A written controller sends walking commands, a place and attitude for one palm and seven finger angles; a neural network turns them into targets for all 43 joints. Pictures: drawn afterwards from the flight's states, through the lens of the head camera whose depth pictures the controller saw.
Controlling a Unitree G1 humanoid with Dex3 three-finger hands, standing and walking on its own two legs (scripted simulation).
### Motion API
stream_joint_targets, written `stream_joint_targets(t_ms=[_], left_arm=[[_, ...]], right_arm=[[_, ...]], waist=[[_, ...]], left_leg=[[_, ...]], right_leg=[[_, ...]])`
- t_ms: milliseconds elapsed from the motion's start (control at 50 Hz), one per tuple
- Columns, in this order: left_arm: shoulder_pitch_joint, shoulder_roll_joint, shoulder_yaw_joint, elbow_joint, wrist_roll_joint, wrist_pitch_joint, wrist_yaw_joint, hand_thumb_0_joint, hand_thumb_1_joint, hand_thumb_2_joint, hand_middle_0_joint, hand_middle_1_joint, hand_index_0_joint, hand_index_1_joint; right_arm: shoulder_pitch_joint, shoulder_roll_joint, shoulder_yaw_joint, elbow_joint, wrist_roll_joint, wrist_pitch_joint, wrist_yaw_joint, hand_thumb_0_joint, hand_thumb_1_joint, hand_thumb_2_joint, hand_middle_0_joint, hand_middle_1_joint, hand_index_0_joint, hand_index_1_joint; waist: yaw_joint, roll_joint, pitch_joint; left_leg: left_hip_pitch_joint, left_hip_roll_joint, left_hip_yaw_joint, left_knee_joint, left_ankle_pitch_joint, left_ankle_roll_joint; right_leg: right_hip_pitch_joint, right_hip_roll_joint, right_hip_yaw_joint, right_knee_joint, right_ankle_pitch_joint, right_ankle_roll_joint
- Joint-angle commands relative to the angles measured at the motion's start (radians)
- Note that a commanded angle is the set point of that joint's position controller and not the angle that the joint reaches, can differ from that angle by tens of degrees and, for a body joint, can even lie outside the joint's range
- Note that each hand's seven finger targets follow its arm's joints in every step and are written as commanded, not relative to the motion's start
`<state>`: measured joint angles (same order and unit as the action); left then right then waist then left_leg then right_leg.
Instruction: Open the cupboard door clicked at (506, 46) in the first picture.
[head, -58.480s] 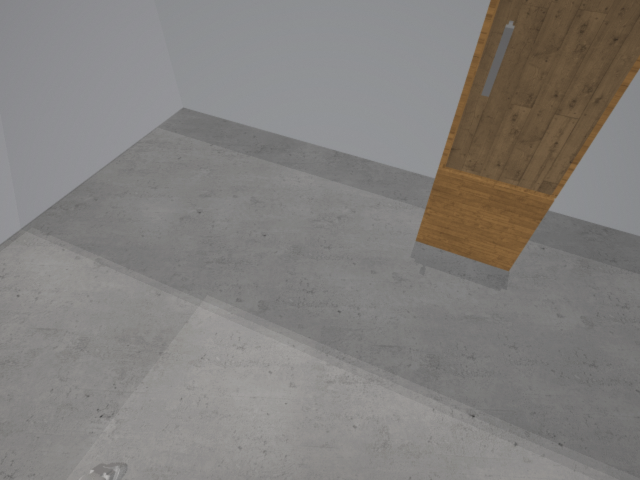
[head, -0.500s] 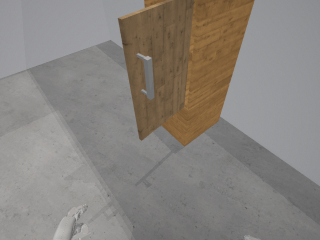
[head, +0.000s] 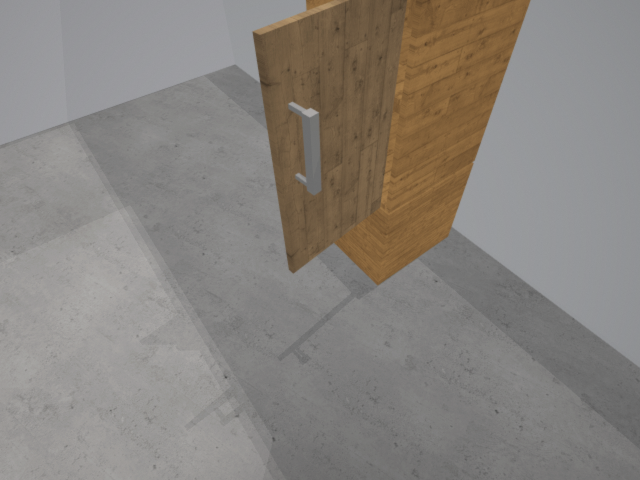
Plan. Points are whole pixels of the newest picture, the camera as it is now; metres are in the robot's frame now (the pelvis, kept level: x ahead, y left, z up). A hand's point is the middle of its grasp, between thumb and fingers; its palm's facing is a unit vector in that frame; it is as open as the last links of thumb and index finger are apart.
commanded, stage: let the arm hang, fingers relaxed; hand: left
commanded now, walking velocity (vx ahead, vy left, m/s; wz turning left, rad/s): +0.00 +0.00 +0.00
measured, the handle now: (304, 150) +0.65 +0.07 +0.03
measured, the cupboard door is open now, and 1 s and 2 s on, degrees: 97 97 97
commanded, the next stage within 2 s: look to check the result in 0.40 s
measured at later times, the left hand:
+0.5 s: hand out of the picture +0.07 +0.21 -0.16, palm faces +0.02 -0.96 -0.28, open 7.4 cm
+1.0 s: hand out of the picture +0.10 +0.22 -0.15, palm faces +0.01 -0.95 -0.31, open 7.4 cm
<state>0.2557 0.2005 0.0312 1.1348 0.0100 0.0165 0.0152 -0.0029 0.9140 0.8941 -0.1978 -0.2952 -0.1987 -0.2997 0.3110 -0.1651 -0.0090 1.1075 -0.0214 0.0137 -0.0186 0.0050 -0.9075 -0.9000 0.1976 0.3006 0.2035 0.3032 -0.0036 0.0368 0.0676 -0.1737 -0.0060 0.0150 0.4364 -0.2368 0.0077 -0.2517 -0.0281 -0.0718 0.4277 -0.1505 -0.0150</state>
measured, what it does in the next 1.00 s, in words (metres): stands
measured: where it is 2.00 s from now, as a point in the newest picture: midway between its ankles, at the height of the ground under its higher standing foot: outside the picture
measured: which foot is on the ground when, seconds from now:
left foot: down 0.00-1.00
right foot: down 0.00-1.00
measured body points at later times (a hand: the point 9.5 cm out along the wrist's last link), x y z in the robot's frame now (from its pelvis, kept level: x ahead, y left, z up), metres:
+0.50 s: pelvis +0.01 -0.01 +0.00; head +0.03 -0.02 +0.45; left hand +0.07 +0.26 -0.14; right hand +0.04 -0.27 -0.16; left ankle +0.00 +0.12 -0.74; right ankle +0.05 -0.11 -0.74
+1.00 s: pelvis +0.03 -0.02 +0.01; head +0.05 -0.03 +0.46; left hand +0.10 +0.27 -0.13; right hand +0.08 -0.30 -0.15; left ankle +0.00 +0.12 -0.74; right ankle +0.05 -0.11 -0.74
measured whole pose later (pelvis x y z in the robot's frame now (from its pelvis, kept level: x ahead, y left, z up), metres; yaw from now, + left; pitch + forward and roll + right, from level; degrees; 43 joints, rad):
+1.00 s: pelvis +0.03 -0.02 +0.01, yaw +1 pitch -2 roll +0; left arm 0.10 0.28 0.02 1.14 0.01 -0.01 0.00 0.00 0.90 0.89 -0.20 -0.30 -0.20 -0.30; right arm 0.15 -0.30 -0.01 1.12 -0.02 0.00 -0.01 0.00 -0.91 -0.90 0.20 0.30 0.20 0.30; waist -0.01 0.03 0.07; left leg -0.08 0.02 0.00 0.32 -0.22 -0.02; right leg -0.17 0.00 -0.09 0.34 -0.15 -0.03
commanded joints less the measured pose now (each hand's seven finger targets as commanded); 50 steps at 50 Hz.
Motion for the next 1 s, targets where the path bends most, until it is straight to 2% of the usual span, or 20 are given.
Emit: stream_joint_targets(t_ms=[0, 140, 180, 240, 260, 320, 360, 380, 440, 560, 640, 680, 700, 780, 860, 900, 980], left_arm=[[-0.005, 0.137, 0.023, -0.051, 0.003, -0.026, 0.013, 0.000, 0.900, 0.900, -0.200, -0.300, -0.200, -0.300], [-0.038, 0.155, 0.029, -0.051, 0.004, -0.030, 0.011, 0.000, 0.900, 0.900, -0.200, -0.300, -0.200, -0.300], [-0.051, 0.161, 0.031, -0.051, 0.004, -0.031, 0.009, 0.000, 0.900, 0.900, -0.200, -0.300, -0.200, -0.300], [-0.065, 0.170, 0.033, -0.053, 0.004, -0.035, 0.008, 0.000, 0.900, 0.900, -0.200, -0.300, -0.200, -0.300], [-0.071, 0.173, 0.032, -0.052, 0.003, -0.037, 0.008, 0.000, 0.900, 0.900, -0.200, -0.300, -0.200, -0.300], [-0.092, 0.182, 0.032, -0.052, 0.004, -0.038, 0.007, 0.000, 0.900, 0.900, -0.200, -0.300, -0.200, -0.300], [-0.101, 0.192, 0.033, -0.054, 0.004, -0.040, 0.006, 0.000, 0.900, 0.900, -0.200, -0.300, -0.200, -0.300], [-0.108, 0.198, 0.032, -0.053, 0.003, -0.041, 0.006, 0.000, 0.900, 0.900, -0.200, -0.300, -0.200, -0.300], [-0.122, 0.211, 0.033, -0.054, 0.002, -0.043, 0.005, 0.000, 0.900, 0.900, -0.200, -0.300, -0.200, -0.300], [-0.149, 0.237, 0.030, -0.056, 0.002, -0.045, 0.004, 0.000, 0.900, 0.900, -0.200, -0.300, -0.200, -0.300], [-0.157, 0.252, 0.031, -0.055, 0.001, -0.050, 0.004, 0.000, 0.900, 0.900, -0.200, -0.300, -0.200, -0.300], [-0.162, 0.257, 0.029, -0.054, 0.001, -0.051, 0.005, 0.000, 0.900, 0.900, -0.200, -0.300, -0.200, -0.300], [-0.159, 0.260, 0.031, -0.054, 0.001, -0.052, 0.005, 0.000, 0.900, 0.900, -0.200, -0.300, -0.200, -0.300], [-0.174, 0.270, 0.027, -0.054, 0.000, -0.051, 0.005, 0.000, 0.900, 0.900, -0.200, -0.300, -0.200, -0.300], [-0.174, 0.277, 0.027, -0.050, -0.001, -0.054, 0.005, 0.000, 0.900, 0.900, -0.200, -0.300, -0.200, -0.300], [-0.175, 0.278, 0.028, -0.052, 0.000, -0.055, 0.006, 0.000, 0.900, 0.900, -0.200, -0.300, -0.200, -0.300], [-0.183, 0.279, 0.025, -0.050, -0.001, -0.052, 0.004, 0.000, 0.900, 0.900, -0.200, -0.300, -0.200, -0.300]], right_arm=[[0.046, -0.129, -0.023, -0.022, 0.000, -0.015, -0.008, 0.000, -0.900, -0.900, 0.200, 0.300, 0.200, 0.300], [0.015, -0.145, -0.026, -0.020, -0.003, -0.018, -0.007, 0.000, -0.900, -0.900, 0.200, 0.300, 0.200, 0.300], [0.002, -0.155, -0.027, -0.022, -0.004, -0.021, -0.007, 0.000, -0.900, -0.900, 0.200, 0.300, 0.200, 0.300], [-0.018, -0.168, -0.029, -0.027, -0.003, -0.025, -0.006, 0.000, -0.900, -0.900, 0.200, 0.300, 0.200, 0.300], [-0.025, -0.178, -0.028, -0.026, -0.003, -0.027, -0.007, 0.000, -0.900, -0.900, 0.200, 0.300, 0.200, 0.300], [-0.047, -0.189, -0.029, -0.028, -0.002, -0.027, -0.007, 0.000, -0.900, -0.900, 0.200, 0.300, 0.200, 0.300], [-0.055, -0.197, -0.029, -0.028, -0.002, -0.028, -0.006, 0.000, -0.900, -0.900, 0.200, 0.300, 0.200, 0.300], [-0.060, -0.205, -0.029, -0.027, -0.002, -0.028, -0.006, 0.000, -0.900, -0.900, 0.200, 0.300, 0.200, 0.300], [-0.075, -0.218, -0.029, -0.028, -0.001, -0.028, -0.005, 0.000, -0.900, -0.900, 0.200, 0.300, 0.200, 0.300], [-0.100, -0.244, -0.029, -0.028, -0.002, -0.024, -0.002, 0.000, -0.900, -0.900, 0.200, 0.300, 0.200, 0.300], [-0.111, -0.260, -0.029, -0.029, 0.000, -0.026, -0.001, 0.000, -0.900, -0.900, 0.200, 0.300, 0.200, 0.300], [-0.122, -0.266, -0.029, -0.027, 0.000, -0.025, -0.001, 0.000, -0.900, -0.900, 0.200, 0.300, 0.200, 0.300], [-0.128, -0.271, -0.030, -0.032, 0.002, -0.024, -0.001, 0.000, -0.900, -0.900, 0.200, 0.300, 0.200, 0.300], [-0.138, -0.281, -0.029, -0.028, 0.000, -0.023, 0.000, 0.000, -0.900, -0.900, 0.200, 0.300, 0.200, 0.300], [-0.148, -0.289, -0.027, -0.028, 0.001, -0.026, -0.001, 0.000, -0.900, -0.900, 0.200, 0.300, 0.200, 0.300], [-0.156, -0.297, -0.028, -0.033, 0.003, -0.026, -0.002, 0.000, -0.900, -0.900, 0.200, 0.300, 0.200, 0.300], [-0.161, -0.298, -0.026, -0.029, 0.001, -0.025, -0.001, 0.000, -0.900, -0.900, 0.200, 0.300, 0.200, 0.300]], waist=[[0.002, -0.041, 0.007], [0.000, -0.036, 0.012], [0.002, -0.013, 0.005], [0.004, -0.021, -0.015], [0.003, -0.004, -0.029], [0.003, -0.016, -0.018], [0.004, -0.007, -0.029], [0.003, -0.031, -0.036], [0.002, -0.027, -0.047], [0.000, -0.040, -0.040], [-0.003, -0.053, -0.076], [-0.002, -0.037, -0.077], [0.000, -0.055, -0.075], [-0.003, -0.045, -0.063], [-0.003, -0.026, -0.098], [0.000, -0.034, -0.094], [-0.001, -0.034, -0.074]], left_leg=[[-0.087, 0.090, -0.078, -0.114, -0.039, 0.038], [-0.090, 0.089, -0.081, -0.123, -0.032, 0.032], [-0.088, 0.093, -0.085, -0.130, -0.022, 0.030], [-0.072, 0.098, -0.090, -0.129, 0.019, 0.029], [-0.063, 0.102, -0.089, -0.130, 0.036, 0.028], [-0.058, 0.106, -0.091, -0.136, 0.053, 0.026], [-0.051, 0.105, -0.092, -0.139, 0.070, 0.025], [-0.045, 0.107, -0.092, -0.139, 0.073, 0.023], [-0.030, 0.108, -0.090, -0.140, 0.092, 0.021], [-0.013, 0.107, -0.087, -0.148, 0.085, 0.019], [0.014, 0.111, -0.085, -0.145, 0.122, 0.018], [0.021, 0.112, -0.084, -0.149, 0.128, 0.016], [0.026, 0.111, -0.082, -0.145, 0.132, 0.016], [0.025, 0.113, -0.084, -0.155, 0.122, 0.013], [0.046, 0.119, -0.084, -0.157, 0.167, 0.011], [0.050, 0.120, -0.084, -0.157, 0.176, 0.011], [0.043, 0.120, -0.087, -0.167, 0.154, 0.010]], right_leg=[[0.035, -0.081, 0.108, -0.106, -0.155, -0.038], [0.046, -0.086, 0.118, -0.115, -0.154, -0.038], [0.055, -0.087, 0.118, -0.110, -0.136, -0.038], [0.075, -0.089, 0.113, -0.107, -0.097, -0.038], [0.087, -0.090, 0.115, -0.105, -0.075, -0.039], [0.090, -0.092, 0.107, -0.106, -0.055, -0.038], [0.107, -0.093, 0.112, -0.109, -0.033, -0.039], [0.112, -0.094, 0.110, -0.111, -0.029, -0.038], [0.124, -0.099, 0.111, -0.117, -0.009, -0.039], [0.121, -0.100, 0.118, -0.141, -0.033, -0.038], [0.147, -0.106, 0.117, -0.141, 0.024, -0.038], [0.151, -0.107, 0.115, -0.142, 0.046, -0.038], [0.147, -0.105, 0.112, -0.144, 0.050, -0.038], [0.147, -0.105, 0.119, -0.153, 0.037, -0.037], [0.177, -0.109, 0.110, -0.138, 0.119, -0.038], [0.175, -0.106, 0.108, -0.138, 0.133, -0.037], [0.168, -0.106, 0.112, -0.149, 0.096, -0.036]])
